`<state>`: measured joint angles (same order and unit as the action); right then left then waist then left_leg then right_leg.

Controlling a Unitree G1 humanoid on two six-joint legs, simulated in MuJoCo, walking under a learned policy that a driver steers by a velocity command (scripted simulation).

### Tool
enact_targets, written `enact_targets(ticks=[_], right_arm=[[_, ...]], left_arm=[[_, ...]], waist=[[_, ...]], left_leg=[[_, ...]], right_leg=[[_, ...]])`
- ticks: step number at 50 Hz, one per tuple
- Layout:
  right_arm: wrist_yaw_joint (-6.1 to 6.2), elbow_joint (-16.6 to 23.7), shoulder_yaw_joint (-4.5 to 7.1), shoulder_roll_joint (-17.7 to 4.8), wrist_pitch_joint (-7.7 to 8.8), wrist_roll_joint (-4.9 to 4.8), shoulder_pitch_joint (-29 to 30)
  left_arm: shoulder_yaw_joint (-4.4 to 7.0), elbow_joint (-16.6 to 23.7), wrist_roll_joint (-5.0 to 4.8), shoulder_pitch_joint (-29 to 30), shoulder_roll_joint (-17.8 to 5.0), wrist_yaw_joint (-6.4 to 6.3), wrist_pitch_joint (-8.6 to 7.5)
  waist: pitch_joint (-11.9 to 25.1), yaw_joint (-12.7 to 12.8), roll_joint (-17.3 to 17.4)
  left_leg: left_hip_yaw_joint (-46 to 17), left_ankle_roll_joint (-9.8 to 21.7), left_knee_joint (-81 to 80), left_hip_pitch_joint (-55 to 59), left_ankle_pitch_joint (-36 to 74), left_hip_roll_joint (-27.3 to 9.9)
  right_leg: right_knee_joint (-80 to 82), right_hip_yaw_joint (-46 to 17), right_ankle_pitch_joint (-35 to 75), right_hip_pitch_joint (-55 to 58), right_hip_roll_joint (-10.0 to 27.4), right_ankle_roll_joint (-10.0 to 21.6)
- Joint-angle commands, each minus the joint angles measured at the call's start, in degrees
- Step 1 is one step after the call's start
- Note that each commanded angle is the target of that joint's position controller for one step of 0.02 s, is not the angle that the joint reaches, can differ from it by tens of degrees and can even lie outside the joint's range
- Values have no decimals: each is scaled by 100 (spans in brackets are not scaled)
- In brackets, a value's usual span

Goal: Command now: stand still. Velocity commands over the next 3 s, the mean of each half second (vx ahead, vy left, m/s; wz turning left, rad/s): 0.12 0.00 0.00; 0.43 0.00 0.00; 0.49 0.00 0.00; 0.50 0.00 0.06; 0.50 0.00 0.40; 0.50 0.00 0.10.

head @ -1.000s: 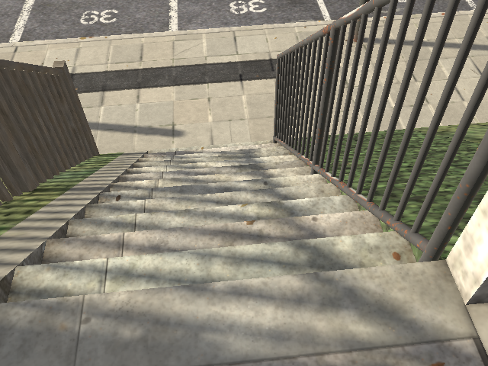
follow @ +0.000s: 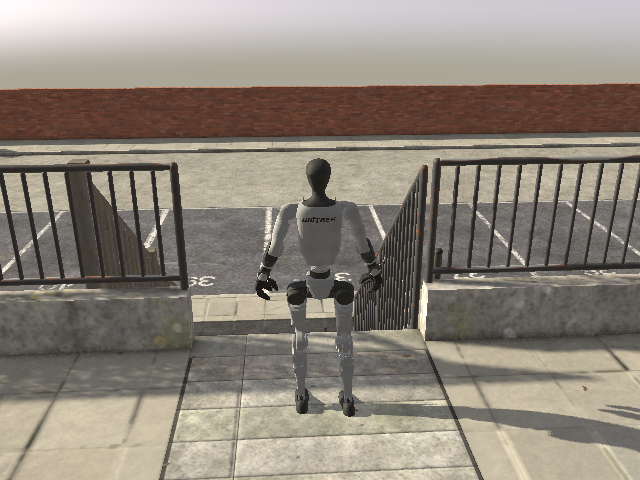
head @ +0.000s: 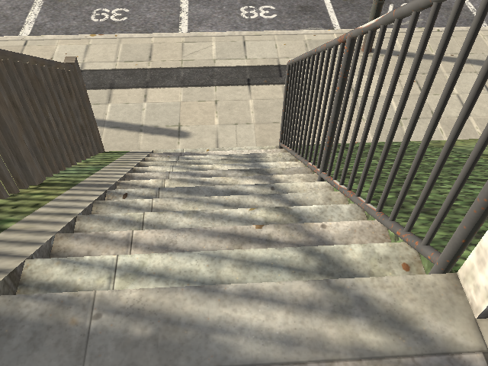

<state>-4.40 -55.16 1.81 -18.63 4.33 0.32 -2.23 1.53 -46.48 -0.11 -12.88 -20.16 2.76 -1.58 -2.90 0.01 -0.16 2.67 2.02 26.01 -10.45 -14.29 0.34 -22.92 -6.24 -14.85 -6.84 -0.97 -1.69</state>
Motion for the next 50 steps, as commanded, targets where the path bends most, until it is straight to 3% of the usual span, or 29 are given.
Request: enact_targets(ticks=[1, 11, 12, 13, 14, 15, 16, 17, 18, 19, 20, 22, 24, 26, 27, 28, 29, 30, 31, 32, 33, 35, 36, 38, 41, 44, 47, 49, 50], right_arm=[[11, 274, 177, -880, 73, -7, 331], [-8, 115, 190, -916, 59, -9, 307], [1, 52, 190, -906, 42, -9, 178], [51, -13, 275, -1097, 19, 40, -57], [140, -106, 401, -1376, 9, 140, -392], [247, -220, 456, -1426, 36, 205, -833], [391, -258, 440, -1305, 79, 199, -1108], [533, -215, 323, -950, 134, 241, -1313], [642, -104, 181, -531, 218, 284, -1278], [701, 39, 79, -292, 279, 325, -1008], [726, 165, 30, -222, 295, 306, -705], [760, 303, 101, -595, 246, 163, -415], [656, 218, 200, -976, 104, 154, -695], [430, 143, 241, -1099, -72, 295, -835], [329, 109, 221, -995, -114, 394, -897], [273, 28, 141, -654, -63, 504, -1099], [225, 71, 22, -161, 23, 560, -1129], [123, 581, -73, 232, 208, 450, -615], [186, 550, 28, -34, 341, 295, -256], [292, 435, 72, -234, 358, 328, -442], [342, 295, 149, -399, 314, 406, -734], [307, 365, 69, -31, 195, 516, -770], [257, 360, 56, 93, 145, 484, -779], [117, 408, 8, 249, 63, 382, -557], [46, 690, -85, 437, -99, 366, 239], [66, 812, -61, 241, -177, 316, 470], [169, 920, -42, 152, -215, 268, 742], [224, 904, 24, 6, -210, 197, 623], [261, 829, 93, -134, -169, 101, 359]], left_arm=[[193, 228, -3, -34, -833, -22, -59], [169, -27, -2, -18, -867, -32, -52], [162, -108, 6, -141, -848, -38, -31], [195, -142, 65, -200, -927, -78, -7], [257, -115, 171, -192, -1037, -150, -4], [263, -65, 274, -58, -946, -225, -29], [220, -4, 366, 85, -697, -297, -100], [138, 23, 463, 259, -421, -377, -178], [147, 47, 492, 306, -352, -421, -256], [176, 37, 496, 189, -330, -417, -310], [198, 9, 528, 59, -314, -377, -320], [196, -71, 556, -77, -182, -236, -246], [182, -111, 383, -76, -70, -54, -259], [139, -299, 249, -288, -3, 69, -406], [154, -362, 253, -496, -70, 67, -487], [225, -440, 298, -931, -273, 22, -578], [349, -613, 455, -1775, -702, -97, -638], [413, -588, 484, -2524, -1230, -200, -698], [298, -708, 495, -2392, -740, -223, -705], [204, -626, 407, -1701, -314, -223, -682], [76, -506, 397, -1360, 31, -224, -611], [-113, -470, 437, -1091, 364, -245, -540], [-148, -453, 441, -1106, 439, -281, -520], [-129, -552, 455, -1380, 289, -280, -538], [-122, -804, 454, -1838, 214, -91, -512], [-25, -990, 444, -1998, 15, 69, -484], [51, -1029, 458, -1857, -52, 44, -407], [115, -1070, 471, -1849, -149, 14, -348], [134, -1120, 481, -1940, -193, 24, -343]], waist=[[416, -4, 100], [387, -5, 95], [350, -18, 124], [162, -107, 200], [-8, -254, 388], [-143, -440, 580], [-260, -561, 803], [-340, -743, 970], [-229, -696, 892], [-217, -445, 787], [-274, -224, 597], [-368, -20, 480], [-375, 8, 499], [-447, 80, 336], [-304, 155, 322], [-32, 334, 106], [292, 655, -632], [410, 984, -1730], [-395, 1002, -944], [-520, 622, -651], [-402, 413, -448], [-591, 58, -321], [-512, 1, -284], [-463, 67, -326], [-425, 281, -368], [-448, 229, -457], [-300, 166, -429], [-79, -2, -468], [134, -149, -423]], left_leg=[[-459, 61, -353, 731, 1298, -423], [-488, 84, -394, 762, 1287, -396], [-570, 113, -573, 764, 620, -433], [-711, 262, -819, 738, -593, -493], [-1089, 578, -1123, 766, -1839, -723], [-1780, 968, -1487, 986, -2614, -1192], [-2484, 1364, -1771, 1249, -2947, -1797], [-2992, 1588, -2066, 1272, -2634, -2305], [-3050, 1592, -2226, 1266, -2232, -2379], [-2688, 1417, -2283, 1159, -1955, -2166], [-2197, 1208, -2364, 969, -1749, -1860], [-1172, 815, -2391, 329, -1365, -1222], [-805, 841, -2086, 5, -1150, -1061], [-932, 1160, -1630, -243, -1207, -1220], [-997, 1272, -1285, -444, -1192, -1252], [-895, 1196, -495, -737, -1086, -1069], [-448, 797, 1226, -1231, -970, -443], [-555, 384, 2607, -2957, -1896, 492], [-1382, 505, 3584, -3770, -1653, 158], [-1134, 557, 4194, -3788, -1213, -72], [-947, 604, 4277, -3544, -905, -240], [-868, 603, 3878, -3165, -228, -523], [-743, 531, 3623, -2958, 121, -546], [-384, 293, 2976, -2899, 858, -545], [90, -32, 1550, -2300, 1350, -368], [-134, 24, 958, -2327, 1617, -269], [-176, 181, 512, -2171, 1580, -160], [122, 329, 366, -1520, 1424, 87], [279, 495, 284, -778, 1468, 249]], right_leg=[[344, 19, 904, -560, 174, 112], [354, 77, 863, -567, 199, 89], [421, 77, 393, -592, 192, 90], [350, 123, -351, -787, 125, 161], [36, 189, -1187, -1121, 43, 244], [-521, 278, -1438, -1628, 18, 258], [-1105, 440, -1322, -2083, 87, 266], [-2188, 219, -1577, -2453, 371, 279], [-3228, 39, -1906, -2611, 452, 334], [-3695, 30, -1821, -2580, 489, 413], [-3457, 173, -1612, -2384, 502, 466], [-2245, 757, -1378, -1330, 365, 412], [-1234, 1010, -851, -491, 172, 312], [-6, 1027, 557, 161, 50, 388], [1, 979, 495, 601, -2, 461], [-228, 732, 494, 1176, 175, 620], [154, -323, 474, 1753, 967, 1179], [1264, -3339, 584, 2571, 2368, 2572], [1568, -3137, -323, 2290, 2500, 2388], [1511, -2288, -848, 1944, 2197, 1989], [1598, -1749, -831, 1700, 1933, 1804], [1796, -981, 331, 1041, 1687, 1579], [1928, -655, 744, 858, 1549, 1522], [1980, -114, 1557, 716, 1322, 1512], [1922, 378, 2377, 173, 1111, 1550], [1720, 202, 2839, 436, 1445, 1621], [1506, 243, 3068, 860, 1600, 1476], [1070, 407, 4296, 971, 1531, 1288], [550, 627, 5096, 837, 1308, 1071]])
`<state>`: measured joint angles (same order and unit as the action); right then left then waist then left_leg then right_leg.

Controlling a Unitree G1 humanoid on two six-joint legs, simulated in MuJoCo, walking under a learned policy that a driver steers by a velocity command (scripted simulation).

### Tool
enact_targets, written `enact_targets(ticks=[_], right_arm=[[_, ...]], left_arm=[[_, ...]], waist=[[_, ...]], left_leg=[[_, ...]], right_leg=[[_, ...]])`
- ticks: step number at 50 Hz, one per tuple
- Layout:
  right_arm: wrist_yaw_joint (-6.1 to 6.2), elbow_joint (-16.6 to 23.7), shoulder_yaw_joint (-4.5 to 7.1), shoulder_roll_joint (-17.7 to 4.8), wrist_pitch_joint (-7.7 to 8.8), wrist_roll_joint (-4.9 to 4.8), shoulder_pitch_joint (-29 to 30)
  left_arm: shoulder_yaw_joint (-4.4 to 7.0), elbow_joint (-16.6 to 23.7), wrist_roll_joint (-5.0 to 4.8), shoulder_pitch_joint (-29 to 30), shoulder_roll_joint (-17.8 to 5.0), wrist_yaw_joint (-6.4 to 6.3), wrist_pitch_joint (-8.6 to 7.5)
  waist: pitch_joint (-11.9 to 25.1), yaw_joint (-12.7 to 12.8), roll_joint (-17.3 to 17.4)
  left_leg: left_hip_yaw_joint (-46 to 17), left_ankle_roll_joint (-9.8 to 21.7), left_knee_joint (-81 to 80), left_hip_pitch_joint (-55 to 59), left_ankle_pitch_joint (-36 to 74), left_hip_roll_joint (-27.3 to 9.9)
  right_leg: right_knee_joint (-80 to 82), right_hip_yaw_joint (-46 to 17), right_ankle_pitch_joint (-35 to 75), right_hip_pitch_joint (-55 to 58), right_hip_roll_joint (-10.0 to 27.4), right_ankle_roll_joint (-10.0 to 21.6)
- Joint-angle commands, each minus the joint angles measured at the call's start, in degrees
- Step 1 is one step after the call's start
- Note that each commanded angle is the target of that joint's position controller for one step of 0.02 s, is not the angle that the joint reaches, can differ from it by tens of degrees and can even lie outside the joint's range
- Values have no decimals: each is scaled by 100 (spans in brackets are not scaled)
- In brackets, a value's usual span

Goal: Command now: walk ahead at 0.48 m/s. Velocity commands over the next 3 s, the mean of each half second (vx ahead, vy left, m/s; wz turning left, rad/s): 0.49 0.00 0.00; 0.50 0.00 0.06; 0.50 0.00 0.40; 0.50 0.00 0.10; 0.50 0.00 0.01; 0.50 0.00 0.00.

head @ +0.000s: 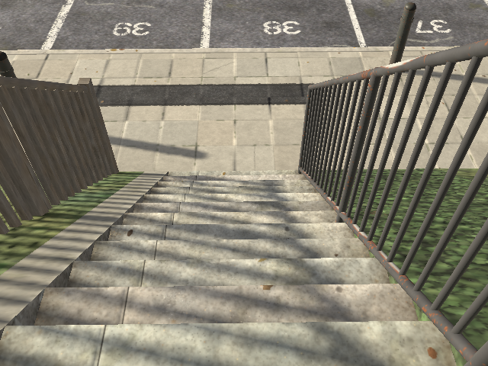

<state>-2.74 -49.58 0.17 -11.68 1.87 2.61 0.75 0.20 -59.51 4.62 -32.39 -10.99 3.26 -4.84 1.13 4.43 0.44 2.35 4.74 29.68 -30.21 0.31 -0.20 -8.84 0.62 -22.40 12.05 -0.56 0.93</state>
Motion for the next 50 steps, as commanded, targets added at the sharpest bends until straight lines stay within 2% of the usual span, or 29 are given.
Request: enact_targets(ticks=[1, 2, 3, 4, 5, 6, 8, 11, 15, 19, 20, 23, 24, 25, 26, 27, 28, 29, 30, 31, 34, 38, 40, 41, 42, 44, 46, 48, 50], right_arm=[[131, -15, 383, -1122, 165, -227, -902], [134, -281, 359, -1166, 200, -225, -2116], [188, -693, 393, -1240, 182, -78, -3633], [217, -952, 455, -1214, 297, 125, -3964], [247, -706, 474, -1202, 389, 99, -2844], [296, -550, 327, -707, 366, 64, -2149], [326, -538, 143, -123, 369, -28, -1834], [271, -614, 215, -339, 541, 44, -2031], [43, -781, 172, -347, 567, 170, -2661], [-138, -858, 94, -420, 505, 181, -2985], [-130, -929, 65, -433, 518, 313, -3039], [-29, -1062, 79, -473, 522, 231, -3331], [7, -1056, 150, -566, 471, -29, -3454], [34, -1115, 174, -684, 422, -48, -3611], [11, -1102, 194, -797, 395, 248, -3310], [9, -955, 279, -918, 410, -32, -3097], [5, -1043, 142, -419, 451, 74, -3715], [12, -935, -93, 345, 581, 103, -3964], [71, -649, 60, 15, 576, -5, -2922], [215, -413, 103, -140, 484, 15, -2197], [365, -560, 59, -16, 271, 164, -2507], [51, -697, 94, 7, 311, 169, -2285], [-96, -709, 62, -38, 402, 342, -2375], [-49, -474, 18, 65, 389, 464, -1906], [22, -367, 5, 17, 340, 436, -1572], [67, -379, 19, -111, 298, 334, -1408], [-19, -423, 43, -141, 285, 275, -1591], [-83, -357, 74, -285, 190, 324, -1569], [11, -158, 10, -240, 114, 187, -1294]], left_arm=[[257, 120, 87, -96, -1039, 15, -47], [54, 56, 181, -1140, -437, 38, -122], [-82, 194, 148, -759, -154, 178, -148], [135, 475, -85, 521, -562, 211, -104], [218, 613, -127, 1120, -742, 85, -129], [221, 645, 7, 1184, -776, -70, -119], [52, 643, 137, 1102, -180, -166, -59], [57, 619, 2, 1029, -219, -100, 70], [30, 849, 95, 1884, -237, -62, 166], [84, 959, 4, 2367, -291, 16, 190], [78, 889, 35, 2083, -296, 22, 178], [220, 1013, 9, 2339, -561, -80, 133], [228, 1201, -78, 3001, -546, -106, 115], [190, 1285, -109, 3158, -413, -115, 100], [211, 1031, -112, 2188, -353, -157, 72], [414, 976, -313, 1830, -873, -184, 13], [550, 705, -316, 685, -1349, -212, -53], [536, 469, -163, -502, -1389, -149, -121], [587, 260, 151, -728, -1093, -172, -197], [554, 393, 47, 201, -908, -197, -236], [213, 538, -83, 823, 157, -259, -186], [245, 179, 38, 51, -229, -166, -168], [126, 125, 201, 19, -176, -203, -134], [-18, 16, 57, -75, 323, -334, -221], [-104, -109, -21, -369, 413, -396, -258], [-182, -145, -121, -580, 394, -506, -247], [-249, 96, 14, -129, 200, -378, -126], [-231, 36, -10, -236, -31, -284, -104], [-223, -141, -123, -476, -130, -314, -134]], waist=[[296, -876, -393], [1866, -861, 420], [2442, -1516, 1015], [1175, -1753, 385], [-76, -1331, 206], [-80, -984, 198], [-94, -576, 2], [-304, -457, 161], [-241, -650, 69], [-27, -612, 286], [-20, -437, 389], [-42, -467, 330], [-100, -762, 208], [-199, -817, 300], [-70, -338, 573], [291, -189, 134], [1358, -157, -836], [2142, 203, -1596], [949, 508, -716], [156, 150, -338], [254, -503, -292], [144, -337, -418], [177, -387, -406], [276, -224, -177], [185, -54, -304], [205, 103, -223], [-65, -141, -509], [-429, -137, -379], [-716, 9, -149]], left_leg=[[198, 493, 259, 2628, 305, 298], [-1371, 1602, 481, 5670, 795, -893], [-3798, 2378, -734, 6749, 190, -2172], [-3757, 1609, -1245, 5536, -1349, -1880], [-3071, 1247, -1554, 3794, -1972, -1776], [-2625, 1208, -1788, 2884, -1691, -1600], [-1958, 1160, -2084, 1896, -724, -1396], [-1255, 1092, -2376, 1244, -1002, -1047], [-1126, 1149, -2297, 1282, -36, -1134], [-634, 1008, -1771, 1120, 1194, -927], [-710, 1011, -1446, 1149, 1554, -1111], [-875, 833, -915, 2316, 2186, -1367], [-809, 783, -994, 2674, 1939, -1251], [-811, 740, -835, 2538, 1889, -1194], [-803, 632, -406, 1908, 2893, -1309], [-490, 540, 256, 1741, 2913, -850], [-164, -35, 2142, 571, 706, -230], [-278, -403, 4226, -1263, -3900, 581], [-1091, -306, 4955, -2218, -3437, 269], [-970, -291, 5129, -2354, -2778, -188], [-818, -392, 4351, -1437, -1704, -662], [-127, -519, 3386, -1286, -838, -630], [-146, -429, 3917, -1117, -150, -596], [-821, -348, 2740, -2034, 1079, -924], [-861, -378, 2233, -2443, 1678, -1038], [-547, -445, 1062, -1861, 2967, -950], [105, -412, 1198, 63, 3094, -553], [38, -516, 1120, 294, 2121, -531], [-466, -622, 116, -209, 1417, -787]], right_leg=[[-1892, 139, 6063, -1637, 932, 490], [-3665, 171, 4242, -3534, 336, 61], [-5701, -134, -803, -4837, -487, -133], [-6901, -919, -912, -5545, -161, 177], [-6876, -874, -377, -5763, 321, 337], [-6420, -841, -104, -5230, 558, 442], [-5971, -757, 193, -4545, 843, 385], [-5079, -357, 446, -4564, 805, 188], [-3584, -223, 2205, -4904, 832, 154], [-3407, 4, 2847, -4270, 535, 117], [-4035, -233, 3178, -4198, 628, 117], [-3876, -240, 1962, -4909, 623, 164], [-2854, 164, 964, -4956, 416, 144], [-2554, 500, 892, -4396, 254, 186], [-3123, 273, 1642, -3300, 234, 313], [-2123, 492, 1723, -2468, -8, 527], [-2248, -958, 3892, -81, 1043, 1614], [-1631, -3120, 4550, 1509, 2411, 2927], [-1160, -3480, 2737, 256, 2305, 2517], [-1032, -2801, 2013, -1038, 2212, 2130], [-1151, -1327, 3600, -2614, 1501, 1656], [-1267, -596, 3069, -3465, 1049, 1596], [-1723, -743, 2497, -3957, 1034, 1551], [-1912, -1009, 1829, -3021, 1077, 1398], [-2197, -1196, 1788, -2680, 1179, 1443], [-2840, -739, 1192, -3200, 890, 1266], [-2900, -362, 220, -5266, 608, 1213], [-3137, -708, -688, -5386, 998, 1333], [-3622, -1266, -542, -4396, 1512, 1359]])
Over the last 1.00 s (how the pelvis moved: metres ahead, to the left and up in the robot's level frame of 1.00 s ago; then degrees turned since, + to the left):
0.27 -0.05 -0.02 -1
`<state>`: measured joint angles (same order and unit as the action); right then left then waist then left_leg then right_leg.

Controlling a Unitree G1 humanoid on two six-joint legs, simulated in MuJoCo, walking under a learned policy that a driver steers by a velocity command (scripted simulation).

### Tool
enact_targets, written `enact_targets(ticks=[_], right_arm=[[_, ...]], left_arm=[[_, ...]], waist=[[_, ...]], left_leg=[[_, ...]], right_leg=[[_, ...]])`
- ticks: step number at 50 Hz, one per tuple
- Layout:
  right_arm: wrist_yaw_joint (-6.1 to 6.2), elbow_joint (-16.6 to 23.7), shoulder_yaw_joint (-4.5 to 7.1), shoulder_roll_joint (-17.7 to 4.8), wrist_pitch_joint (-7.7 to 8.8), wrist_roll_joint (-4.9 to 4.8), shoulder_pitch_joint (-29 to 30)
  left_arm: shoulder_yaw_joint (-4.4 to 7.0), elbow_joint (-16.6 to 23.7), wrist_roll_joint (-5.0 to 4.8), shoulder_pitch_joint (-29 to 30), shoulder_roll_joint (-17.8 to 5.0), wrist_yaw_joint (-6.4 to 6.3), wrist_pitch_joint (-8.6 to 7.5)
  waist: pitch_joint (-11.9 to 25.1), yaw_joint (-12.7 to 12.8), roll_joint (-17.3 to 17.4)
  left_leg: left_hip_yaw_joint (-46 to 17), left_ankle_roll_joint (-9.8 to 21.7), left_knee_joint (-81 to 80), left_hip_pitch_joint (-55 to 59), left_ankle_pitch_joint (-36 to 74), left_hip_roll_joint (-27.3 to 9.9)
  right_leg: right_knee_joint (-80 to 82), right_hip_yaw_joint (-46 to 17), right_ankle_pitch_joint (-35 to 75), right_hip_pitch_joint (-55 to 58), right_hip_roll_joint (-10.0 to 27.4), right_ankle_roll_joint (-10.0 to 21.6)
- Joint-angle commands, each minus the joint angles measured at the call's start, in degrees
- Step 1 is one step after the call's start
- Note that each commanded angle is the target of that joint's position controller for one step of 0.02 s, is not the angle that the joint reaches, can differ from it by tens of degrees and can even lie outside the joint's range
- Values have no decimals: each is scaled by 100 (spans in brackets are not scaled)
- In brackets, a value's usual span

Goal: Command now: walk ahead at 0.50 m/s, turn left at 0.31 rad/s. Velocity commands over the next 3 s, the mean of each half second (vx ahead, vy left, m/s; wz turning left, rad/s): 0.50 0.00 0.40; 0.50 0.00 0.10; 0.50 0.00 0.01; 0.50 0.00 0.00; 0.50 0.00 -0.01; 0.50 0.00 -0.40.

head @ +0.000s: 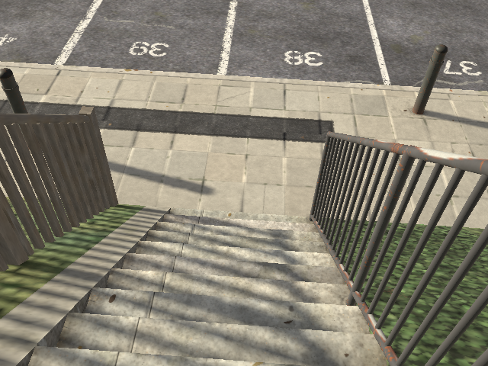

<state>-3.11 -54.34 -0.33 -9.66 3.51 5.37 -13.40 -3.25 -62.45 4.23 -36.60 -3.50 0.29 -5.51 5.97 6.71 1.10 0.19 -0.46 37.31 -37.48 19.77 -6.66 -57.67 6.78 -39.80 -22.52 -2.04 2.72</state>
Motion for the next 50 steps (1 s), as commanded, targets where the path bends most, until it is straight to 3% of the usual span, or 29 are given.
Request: enact_targets(ticks=[1, 4, 5, 6, 7, 8, 10, 12, 13, 16, 17, 18, 20, 22, 25, 28, 30, 31, 32, 33, 34, 35, 36, 38, 40, 42, 46, 47, 50], right_arm=[[61, 342, 7, -338, -79, -49, 312], [31, 310, 24, -358, -40, -75, 346], [14, -219, 133, -505, 30, -179, -612], [-15, -773, 399, -975, 109, -254, -2308], [-83, -910, 729, -1726, 56, -100, -3069], [-108, -852, 823, -2397, 51, -152, -3166], [-107, -635, 754, -1757, 93, -113, -2526], [-172, -627, 304, -507, 115, 46, -2033], [-65, -610, 32, 111, 214, 117, -1754], [109, -606, -75, -120, 349, -177, -1937], [119, -661, -92, -365, 371, 50, -1860], [263, -793, -110, -227, 487, -30, -2258], [437, -777, -186, -67, 560, -182, -2607], [326, -718, -163, -381, 418, -50, -2381], [142, -578, -221, -311, 349, 53, -2248], [296, -486, -101, -545, 149, -170, -2440], [90, -345, -58, -762, 45, 12, -1807], [-166, -512, -78, -624, -1, -121, -2031], [-425, -756, -54, -273, 59, -87, -2761], [-464, -516, 47, -181, 127, -306, -3220], [-378, -78, 70, -452, 146, -440, -2764], [-232, 392, 107, -767, 140, -464, -1901], [-75, 309, -67, -320, 59, -283, -1744], [-92, 114, -258, 193, -43, -55, -1949], [-382, 78, -185, 2, -47, 3, -1318], [-535, 61, -208, -49, 19, -13, -832], [-291, 245, -178, -577, 151, 70, 131], [109, 317, 31, -456, -57, -570, 513], [281, 568, 60, -351, -350, -518, 1482]], left_arm=[[157, 80, -111, -237, -1007, -35, -16], [257, 11, -38, -181, -1164, -59, 223], [263, -18, 18, 103, -1272, 73, 288], [247, -21, 129, 427, -1362, 304, 336], [206, -198, 116, 75, -1020, 530, 294], [252, 62, 8, -224, -679, 625, 216], [213, 1049, -264, 983, -892, 397, -47], [197, 1115, -59, 1356, -1109, 27, -31], [91, 883, 99, 937, -703, -8, 26], [151, 763, 118, 1391, -785, 365, 229], [85, 734, 152, 1361, -677, 524, 161], [85, 878, 294, 1440, -786, 558, 138], [105, 1038, 304, 2249, -1088, 477, 98], [66, 1152, 180, 2423, -1040, 430, 198], [112, 1181, 414, 1982, -1202, 440, 374], [107, 1548, 112, 3049, -1139, 378, 323], [306, 731, 55, 741, -1471, 362, 170], [626, 282, -80, -375, -2048, 312, 125], [837, 201, 75, -1333, -2399, 383, 127], [912, 226, 35, -958, -2839, 496, 114], [1009, 224, 230, -882, -2844, 566, 200], [930, 229, 114, -325, -2393, 632, 240], [579, 258, 230, 350, -1275, 543, 219], [289, 130, 324, 455, -277, 259, 63], [268, 250, 14, 716, -513, 117, -168], [254, 63, 224, 430, -1110, 96, -334], [111, 147, 50, 86, -1082, -197, -400], [378, 366, -962, 543, -1639, -139, -120], [340, 384, -549, -43, -1231, -245, 314]], waist=[[-1226, -47, -195], [-1347, 78, -124], [-1075, -340, 110], [-728, -1151, 377], [-106, -1405, 1548], [597, -928, 1440], [-49, -1165, 900], [-586, -749, -143], [-931, -377, -668], [-1178, -786, 271], [-902, -531, 473], [-755, -735, 162], [-647, -1167, -364], [-914, -967, 128], [-1083, -634, 308], [-1301, -1261, 262], [-918, -223, -158], [-747, 163, -695], [313, 202, -1497], [570, -415, -1356], [558, -51, -851], [-47, -43, -705], [-505, -500, 180], [-1282, -997, 199], [-1347, -721, -27], [-1023, -791, -719], [-767, -456, -240], [-442, -669, 363], [-1477, 14, -301]], left_leg=[[-193, -78, -1219, 342, -943, -168], [67, 196, -2245, 1040, -1225, -154], [199, 240, -2548, 2437, -472, -133], [459, 381, -2758, 4270, 96, 43], [-162, 1162, -1382, 5660, 2185, -414], [-878, 1569, -199, 6479, 3908, -728], [-2908, 2451, -1032, 5762, -1471, -1715], [-2725, 2266, -1216, 3624, -2865, -1541], [-1942, 1714, -1079, 2409, -2864, -860], [-1314, 1823, -1250, -266, -3626, 57], [-1351, 1760, -834, -918, -3293, 188], [-1587, 1725, -362, 306, -3146, 205], [-1616, 1645, 505, 964, -3564, 247], [-1674, 1691, 376, -509, -4386, 349], [-2365, 1774, 1115, -693, -4645, 217], [-3093, 1737, 1577, 1555, -4207, 66], [-2466, 1377, 3254, 216, -3695, 420], [-2037, 967, 4830, 193, -3726, 736], [-1156, 457, 7635, -1514, -5766, 1673], [-706, 372, 8663, -3141, -6407, 1719], [-551, 239, 8947, -4007, -6320, 1601], [-649, 172, 8697, -5018, -5868, 1181], [-1158, 437, 7715, -4799, -4413, 450], [-1008, 696, 5116, -3457, -2018, -181], [-162, 682, 3057, -1678, 20, 7], [-119, 430, 3678, -568, 529, 89], [-167, 393, 735, -620, 2406, 216], [142, 305, 986, 563, 2084, 447], [102, 101, 224, -119, 577, 486]], right_leg=[[1105, -2029, 1164, -278, 1804, 1206], [632, -2253, 1406, 297, 1919, 1021], [-465, -1710, 1299, -60, 1691, 780], [-1952, -1055, 1451, -764, 1295, 432], [-5135, -302, -466, -2049, 245, -198], [-5973, -368, -770, -3167, 90, -298], [-5872, -1140, 257, -5350, 373, -196], [-5110, -1443, 1139, -5080, 961, 139], [-2935, -1716, 3242, -4596, 1348, 217], [-1059, -589, 5167, -2484, 936, -15], [-1838, -551, 5400, -1644, 861, -93], [-898, -1071, 6291, -2703, 948, -100], [1225, -1124, 7480, -2767, 895, -226], [1394, -678, 7155, -1082, 683, -229], [803, -785, 6408, -330, 614, -264], [3929, -1000, 4883, -1095, 807, -14], [3740, -652, 5652, 1721, 628, 131], [5274, -716, 5719, 2771, 944, 410], [2563, -1088, 8641, 5086, 1682, 1338], [1892, -1773, 9992, 5573, 2149, 1771], [2276, -2557, 9146, 5536, 2526, 2194], [2927, -3626, 6337, 4746, 3042, 2425], [3134, -2977, 4512, 3393, 2655, 1862], [3391, -1949, 4004, 701, 1616, 1327], [3487, -1225, 3083, -1377, 953, 1237], [3244, -1565, 3061, -2101, 922, 1123], [1891, -1634, 2638, -1012, 763, 820], [2092, -1941, 2300, -815, 1065, 723], [1468, -2004, 2289, 18, 860, 789]])
Over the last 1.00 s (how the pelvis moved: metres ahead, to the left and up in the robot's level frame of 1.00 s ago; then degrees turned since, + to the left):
0.44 -0.01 -0.06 2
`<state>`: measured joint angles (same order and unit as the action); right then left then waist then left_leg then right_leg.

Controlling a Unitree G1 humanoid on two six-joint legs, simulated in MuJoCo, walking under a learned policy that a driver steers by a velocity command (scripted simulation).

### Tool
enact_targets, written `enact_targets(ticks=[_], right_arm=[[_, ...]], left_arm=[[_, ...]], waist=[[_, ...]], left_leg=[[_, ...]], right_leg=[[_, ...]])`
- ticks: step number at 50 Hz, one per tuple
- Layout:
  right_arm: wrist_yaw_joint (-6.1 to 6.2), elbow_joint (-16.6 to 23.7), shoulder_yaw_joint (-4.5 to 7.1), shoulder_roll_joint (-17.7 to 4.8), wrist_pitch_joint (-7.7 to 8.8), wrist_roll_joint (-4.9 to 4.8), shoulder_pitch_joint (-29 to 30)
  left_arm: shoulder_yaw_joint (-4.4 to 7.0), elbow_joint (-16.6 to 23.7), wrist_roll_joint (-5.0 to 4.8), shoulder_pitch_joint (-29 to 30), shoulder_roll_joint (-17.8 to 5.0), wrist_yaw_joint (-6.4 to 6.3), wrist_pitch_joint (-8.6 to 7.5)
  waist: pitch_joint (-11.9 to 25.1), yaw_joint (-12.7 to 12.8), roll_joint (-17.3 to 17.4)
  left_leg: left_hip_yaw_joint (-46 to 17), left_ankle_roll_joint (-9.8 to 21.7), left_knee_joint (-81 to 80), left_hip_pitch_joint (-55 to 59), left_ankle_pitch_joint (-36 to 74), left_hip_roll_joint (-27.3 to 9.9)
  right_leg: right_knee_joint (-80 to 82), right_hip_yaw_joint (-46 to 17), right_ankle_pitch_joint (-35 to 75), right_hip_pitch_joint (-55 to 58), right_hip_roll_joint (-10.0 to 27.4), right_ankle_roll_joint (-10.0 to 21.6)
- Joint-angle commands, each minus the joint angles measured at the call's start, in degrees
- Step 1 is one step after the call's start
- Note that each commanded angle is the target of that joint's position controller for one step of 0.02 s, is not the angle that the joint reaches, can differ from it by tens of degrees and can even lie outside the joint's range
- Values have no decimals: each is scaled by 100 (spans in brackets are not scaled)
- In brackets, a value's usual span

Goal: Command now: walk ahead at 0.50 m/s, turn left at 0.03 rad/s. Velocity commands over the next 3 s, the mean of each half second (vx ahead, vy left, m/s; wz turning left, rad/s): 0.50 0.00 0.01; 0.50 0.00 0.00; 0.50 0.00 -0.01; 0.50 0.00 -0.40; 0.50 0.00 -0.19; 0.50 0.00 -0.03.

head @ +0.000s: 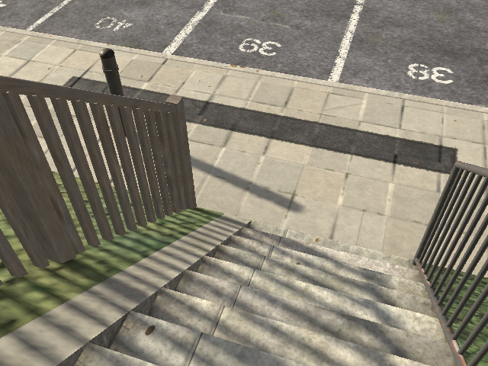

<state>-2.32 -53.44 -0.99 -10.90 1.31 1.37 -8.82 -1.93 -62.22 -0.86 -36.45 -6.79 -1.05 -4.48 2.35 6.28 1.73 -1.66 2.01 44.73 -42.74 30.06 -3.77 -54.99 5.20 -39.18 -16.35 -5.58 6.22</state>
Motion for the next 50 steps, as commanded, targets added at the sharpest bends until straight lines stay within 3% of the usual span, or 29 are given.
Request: enact_targets(ticks=[1, 3, 7, 10, 12, 13, 14, 15, 16, 17, 20, 21, 22, 23, 28, 32, 35, 37, 38, 39, 40, 41, 42, 43, 45, 46, 48, 49, 50], right_arm=[[219, 624, 165, -229, -139, -168, 1319], [177, 825, 222, -266, 33, -272, 1493], [202, 73, 428, -535, 168, -228, -448], [151, -460, 525, -852, -41, -197, -2406], [104, -423, 660, -1186, -44, -349, -2325], [188, -297, 499, -579, -116, -288, -1843], [236, -251, 399, -526, -57, -73, -1732], [-166, -496, 257, -457, 211, 1044, -1731], [-173, -599, 289, -416, 382, 800, -1685], [144, -392, 233, -188, 269, -184, -958], [362, -594, 312, -510, 359, -249, -1554], [140, -870, 13, 117, 651, 729, -2340], [332, -684, 318, -477, 508, -272, -1394], [342, -582, 281, -578, 440, -434, -1409], [530, -496, 312, -581, 162, -49, -2022], [744, -752, 387, -815, -62, 188, -2315], [552, -697, 354, -200, 31, -117, -3007], [559, -30, 342, -463, 115, -250, -1877], [534, -189, 418, -723, -26, 18, -1147], [495, -163, 420, -546, -134, 57, -1045], [75, -10, 182, -260, 299, 25, -1685], [49, -295, 71, 208, 487, 244, -2063], [340, -430, 413, -421, 50, 243, -1587], [361, 11, 347, -376, -83, 199, -981], [357, -358, 284, -32, -292, 174, -1323], [-246, -315, -30, 213, 111, 277, -1746], [-447, -83, 75, -404, 417, 586, -989], [41, 67, 323, -611, 244, 100, -228], [142, 53, 276, -484, 158, -45, 47]], left_arm=[[210, 318, 160, -201, -732, -132, 281], [216, 180, 383, -361, -612, -214, 330], [289, 34, 318, -269, -754, -238, 302], [468, 182, 59, -579, -748, -167, 279], [390, 768, 137, 494, -882, -204, 317], [504, 675, 355, 1105, -1158, -167, 403], [520, 791, 323, 1133, -1072, -113, 426], [137, 577, 509, 652, -254, 298, 121], [175, 361, 559, 450, -87, 453, -10], [423, 632, 451, 1052, -588, 204, 215], [515, 456, 275, 860, -701, 44, 406], [158, 499, 872, 1170, -252, 520, 132], [504, 816, 317, 1730, -774, 209, 242], [486, 822, 243, 1936, -812, 162, 280], [385, 1191, 108, 3207, -621, 176, 324], [589, 699, 20, 1681, -969, 164, 188], [680, 102, 54, -104, -1515, 258, 238], [822, -13, -110, -522, -1997, 256, 363], [647, 133, 50, -3, -1418, 205, 422], [566, 119, 179, 151, -1357, 180, 378], [476, -35, 1417, 280, -1541, 700, 81], [398, -122, 1156, 760, -872, 674, -162], [327, 55, 176, 1021, -776, 351, -55], [155, 253, -47, 1427, -514, 224, -127], [281, 177, -17, 1123, -1141, 90, -125], [275, -178, 1117, 639, -1192, 270, -407], [180, -121, 1093, 467, -851, 139, -533], [227, 82, -367, 938, -929, 13, -270], [207, 177, -464, 818, -1008, -19, -169]], waist=[[-1413, 301, -496], [-1680, 594, -492], [-1013, 147, -409], [1191, -675, 969], [1228, -1068, 1038], [372, -916, 31], [-136, -668, 206], [-1601, -559, -518], [-1449, -384, -348], [-675, 52, 90], [-311, -14, 467], [-1326, -680, 272], [-456, -48, 252], [-282, -264, 195], [-1272, -1096, 100], [-1182, -767, 66], [735, -573, -1666], [1050, 18, -2077], [-172, -124, -522], [-620, -254, -915], [-1882, -539, -374], [-1643, -893, -57], [-631, -1077, -490], [-950, -1220, -93], [-432, -1249, -874], [-1484, -888, -1153], [-793, -700, -447], [-145, -1015, -153], [-149, -692, -120]], left_leg=[[262, -219, -1061, 97, -818, 194], [139, -178, -2053, 46, -1221, 155], [251, 115, -3626, 2851, -1261, -185], [-533, 860, -45, 8038, 1826, -1577], [-1966, 2008, -1419, 7180, -3149, -2431], [-1652, 1755, -2226, 5749, -4938, -1831], [-1614, 1703, -2196, 4531, -5243, -1796], [-1216, 1277, -2359, 2339, -4922, -1183], [-801, 1063, -2316, 1512, -4736, -881], [-660, 1041, -1934, 1259, -3892, -820], [-623, 933, -955, 1887, -2510, -669], [-823, 1193, -1139, 1604, -3339, -886], [-713, 876, -803, 1471, -4637, -583], [-618, 811, -669, 1228, -4936, -456], [-758, 898, 300, 1677, -5158, -559], [-871, 1139, 2533, 2139, -3512, -488], [47, 750, 8097, -1464, -8796, 861], [12, 592, 8158, -3332, -7629, 747], [-326, 551, 7149, -3340, -6320, 314], [-348, 416, 6902, -3021, -6034, 342], [-1134, 454, 7154, -3121, -4546, 172], [-1461, 542, 5543, -3172, -2764, -41], [-591, 192, 5347, -2193, -3881, 303], [-311, -101, 3556, -1296, -3164, 406], [171, -191, 3309, 82, -2048, 370], [-910, -16, 3617, -1755, -885, 106], [-720, 231, 1803, -1837, 14, 97], [-132, 48, 460, -181, 517, 136], [257, 20, 362, 756, 864, 272]], right_leg=[[949, -1868, 2584, -125, 1138, 498], [508, -2070, 3285, 430, 1048, 646], [-1330, -2141, 4719, 52, 1073, 765], [-6578, -729, -2236, -3940, -29, 158], [-6599, -878, -848, -5418, 491, 136], [-5914, -757, -43, -5241, 588, 36], [-4683, -976, 1094, -4800, 636, -93], [-3697, -1629, 3381, -4669, 1162, 40], [-2612, -1295, 4359, -3873, 1151, 181], [-1708, -766, 4019, -2525, 818, -443], [-1202, -947, 5378, -2501, 798, -533], [-638, -1553, 6138, -3725, 1309, -391], [468, -883, 6993, -2199, 942, -490], [545, -708, 7334, -1508, 868, -471], [2562, -634, 6422, -1265, 894, -502], [4226, -630, 5183, 309, 1121, -177], [849, -1332, 8633, 4460, 2124, 92], [2511, -3356, 4330, 4191, 3267, 926], [3055, -2889, 2106, 2803, 2641, 747], [3133, -3202, 1744, 1689, 2760, 821], [3523, -3221, 2002, -125, 2642, 547], [2998, -2485, 2170, -404, 2032, 150], [2361, -2244, 3032, -125, 1972, 20], [2625, -1530, 3620, -1538, 1529, 32], [2708, -1660, 4507, -1678, 1583, 200], [2470, -1592, 3819, -1604, 1557, 201], [1909, -1818, 3160, -835, 1497, 280], [1760, -1590, 2643, -656, 1282, 194], [1825, -1542, 2056, -1222, 1217, 199]])
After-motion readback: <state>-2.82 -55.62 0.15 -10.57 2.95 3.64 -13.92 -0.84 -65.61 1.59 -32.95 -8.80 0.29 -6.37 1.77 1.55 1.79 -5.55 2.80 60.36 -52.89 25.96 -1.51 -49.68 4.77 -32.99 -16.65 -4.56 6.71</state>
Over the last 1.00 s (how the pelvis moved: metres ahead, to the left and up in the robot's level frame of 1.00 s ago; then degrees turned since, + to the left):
0.45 0.06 -0.38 15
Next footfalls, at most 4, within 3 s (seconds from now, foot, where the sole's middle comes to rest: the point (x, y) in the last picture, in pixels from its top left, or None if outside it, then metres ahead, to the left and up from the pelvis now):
0.16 left None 0.23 0.09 -0.90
0.66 right None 0.44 -0.11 -1.10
1.24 left None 0.72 0.04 -1.29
1.78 right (323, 359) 0.92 -0.19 -1.49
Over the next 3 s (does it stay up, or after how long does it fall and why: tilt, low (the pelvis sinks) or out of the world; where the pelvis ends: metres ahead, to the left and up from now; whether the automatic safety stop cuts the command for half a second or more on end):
stays up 1.47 -0.23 -1.17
